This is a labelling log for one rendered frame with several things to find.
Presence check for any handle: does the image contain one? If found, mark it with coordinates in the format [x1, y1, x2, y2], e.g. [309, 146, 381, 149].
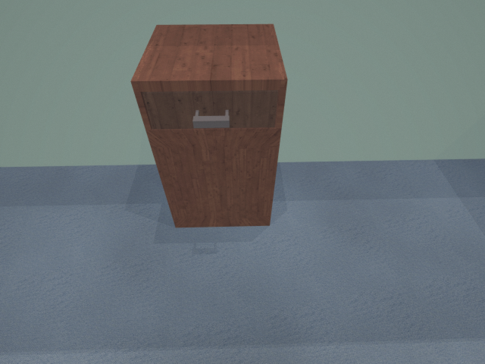
[192, 110, 230, 128]

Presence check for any cabinet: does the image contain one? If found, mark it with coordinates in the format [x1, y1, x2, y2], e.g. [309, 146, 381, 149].
[131, 24, 287, 228]

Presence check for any drawer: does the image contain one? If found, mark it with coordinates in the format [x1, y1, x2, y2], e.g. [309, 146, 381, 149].
[142, 90, 278, 129]

